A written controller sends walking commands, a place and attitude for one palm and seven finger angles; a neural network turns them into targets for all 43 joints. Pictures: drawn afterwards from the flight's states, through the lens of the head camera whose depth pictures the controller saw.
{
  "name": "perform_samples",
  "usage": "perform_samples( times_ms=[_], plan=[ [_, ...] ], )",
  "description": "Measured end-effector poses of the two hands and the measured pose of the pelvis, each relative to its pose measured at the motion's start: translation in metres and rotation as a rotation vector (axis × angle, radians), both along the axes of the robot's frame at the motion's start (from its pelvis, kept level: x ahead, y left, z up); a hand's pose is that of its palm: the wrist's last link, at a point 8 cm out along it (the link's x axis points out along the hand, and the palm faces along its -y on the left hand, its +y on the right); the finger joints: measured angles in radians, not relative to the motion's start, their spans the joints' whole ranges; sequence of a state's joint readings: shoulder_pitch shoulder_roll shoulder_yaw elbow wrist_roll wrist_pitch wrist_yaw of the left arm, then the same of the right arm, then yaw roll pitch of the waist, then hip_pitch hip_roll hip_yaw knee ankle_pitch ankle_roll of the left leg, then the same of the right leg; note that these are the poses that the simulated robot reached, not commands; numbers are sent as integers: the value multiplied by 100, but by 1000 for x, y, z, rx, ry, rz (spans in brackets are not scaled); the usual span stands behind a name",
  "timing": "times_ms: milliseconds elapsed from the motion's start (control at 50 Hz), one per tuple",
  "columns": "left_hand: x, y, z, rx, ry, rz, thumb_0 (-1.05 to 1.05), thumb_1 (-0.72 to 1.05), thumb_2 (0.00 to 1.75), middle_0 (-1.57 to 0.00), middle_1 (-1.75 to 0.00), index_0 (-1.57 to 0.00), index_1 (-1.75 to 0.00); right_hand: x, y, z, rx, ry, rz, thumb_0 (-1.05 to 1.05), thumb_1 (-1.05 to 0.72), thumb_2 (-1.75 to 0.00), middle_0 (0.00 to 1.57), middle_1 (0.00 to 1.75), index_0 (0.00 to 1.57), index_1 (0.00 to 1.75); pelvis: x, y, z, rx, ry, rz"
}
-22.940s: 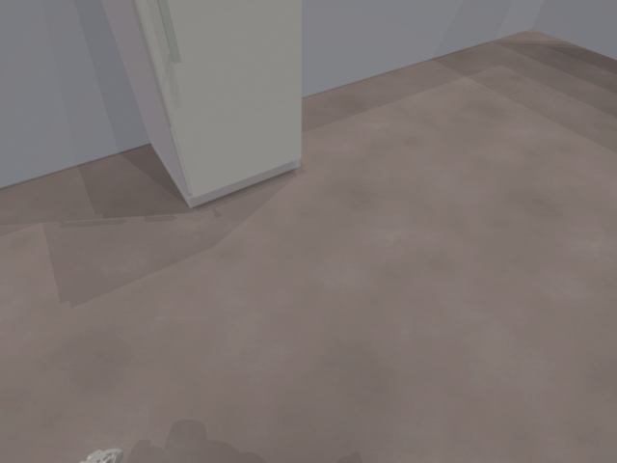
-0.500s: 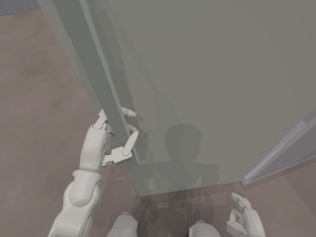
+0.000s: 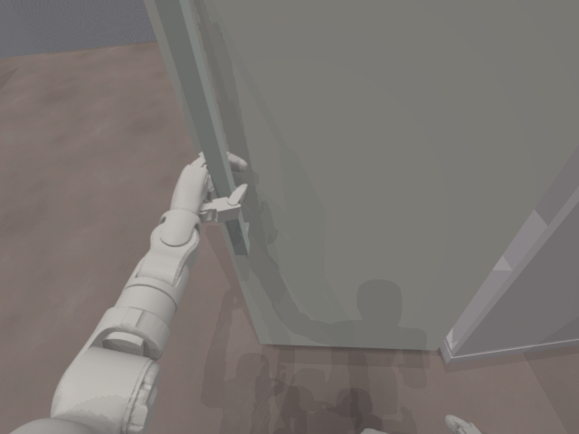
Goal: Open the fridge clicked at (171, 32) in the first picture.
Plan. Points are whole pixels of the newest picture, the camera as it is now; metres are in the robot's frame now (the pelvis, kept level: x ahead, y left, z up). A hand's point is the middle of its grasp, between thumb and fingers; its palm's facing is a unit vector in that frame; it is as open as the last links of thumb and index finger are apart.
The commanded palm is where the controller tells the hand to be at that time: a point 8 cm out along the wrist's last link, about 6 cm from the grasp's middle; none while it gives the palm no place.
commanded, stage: stop walking and hold the door back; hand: left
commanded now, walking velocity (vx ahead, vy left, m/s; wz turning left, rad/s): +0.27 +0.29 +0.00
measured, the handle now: (218, 143) +0.46 +0.14 +0.17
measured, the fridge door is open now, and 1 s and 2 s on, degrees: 80 74 74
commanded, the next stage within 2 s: loosen the grip on the handle in 1.26 s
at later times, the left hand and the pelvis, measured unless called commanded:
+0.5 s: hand (239, 168) +0.47 +0.12 +0.11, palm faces +0.08 -0.98 -0.19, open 5.9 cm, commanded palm +0.43 +0.20 +0.09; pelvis -0.01 +0.00 +0.01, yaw -4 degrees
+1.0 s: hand (233, 178) +0.46 +0.13 +0.11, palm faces -0.10 -0.98 -0.15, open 6.3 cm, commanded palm +0.43 +0.21 +0.09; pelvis +0.03 +0.06 -0.01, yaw -8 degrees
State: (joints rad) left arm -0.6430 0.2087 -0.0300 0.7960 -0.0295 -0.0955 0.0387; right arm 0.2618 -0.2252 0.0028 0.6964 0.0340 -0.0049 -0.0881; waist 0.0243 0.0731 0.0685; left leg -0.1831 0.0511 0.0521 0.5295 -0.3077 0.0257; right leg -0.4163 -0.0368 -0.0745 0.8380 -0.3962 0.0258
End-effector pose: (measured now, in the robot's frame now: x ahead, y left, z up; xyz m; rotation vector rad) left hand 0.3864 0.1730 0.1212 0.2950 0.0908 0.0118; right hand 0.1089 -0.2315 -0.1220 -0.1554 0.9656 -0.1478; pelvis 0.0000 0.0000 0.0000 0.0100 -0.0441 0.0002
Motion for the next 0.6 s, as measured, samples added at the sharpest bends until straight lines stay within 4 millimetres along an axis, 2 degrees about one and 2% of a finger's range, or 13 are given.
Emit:
perform_samples(
  times_ms=[60,100,220,320,380,440,540,600],
  plan=[
    [7,-1,-1,-14,-23,58,-4,56,81,-44,-139,-41,-140,-28,-16,-29,14,83,-6,1,-90,-89,20,30,21,30,-9,-19,-18,31,-3,3],
    [10,-3,-1,-20,-17,91,-3,58,81,-43,-138,-40,-140,-45,-30,-36,14,121,-54,1,-90,-89,20,30,21,30,-15,-22,-16,39,-13,-6],
    [27,-3,2,-28,45,138,-3,60,80,-40,-134,-42,-140,-89,-67,-22,-19,162,-147,1,-90,-89,20,30,20,30,-20,-29,3,98,-5,-15],
    [42,-3,3,-49,71,153,-2,61,79,-38,-131,-44,-139,-111,-90,-6,-75,163,-194,1,-90,-89,20,30,20,30,-19,-27,11,115,2,-30],
    [50,-3,3,-57,68,144,-2,61,79,-38,-131,-44,-139,-116,-94,3,-106,154,-214,1,-90,-89,20,30,20,30,-17,-21,12,114,7,-42],
    [57,-2,2,-77,45,125,1,61,78,-38,-133,-45,-139,-114,-90,11,-130,139,-223,1,-90,-89,20,30,20,30,-15,-13,13,107,13,-55],
    [65,1,0,-122,-36,58,6,64,77,-41,-136,-45,-139,-96,-66,23,-158,89,-228,1,-90,-89,20,30,20,30,-8,8,8,68,27,-80],
    [67,4,-4,-160,-104,-5,7,63,76,-43,-138,-42,-139,-79,-47,23,-176,44,-230,1,-90,-89,20,30,20,30,-1,23,-4,7,46,-85]
  ],
)
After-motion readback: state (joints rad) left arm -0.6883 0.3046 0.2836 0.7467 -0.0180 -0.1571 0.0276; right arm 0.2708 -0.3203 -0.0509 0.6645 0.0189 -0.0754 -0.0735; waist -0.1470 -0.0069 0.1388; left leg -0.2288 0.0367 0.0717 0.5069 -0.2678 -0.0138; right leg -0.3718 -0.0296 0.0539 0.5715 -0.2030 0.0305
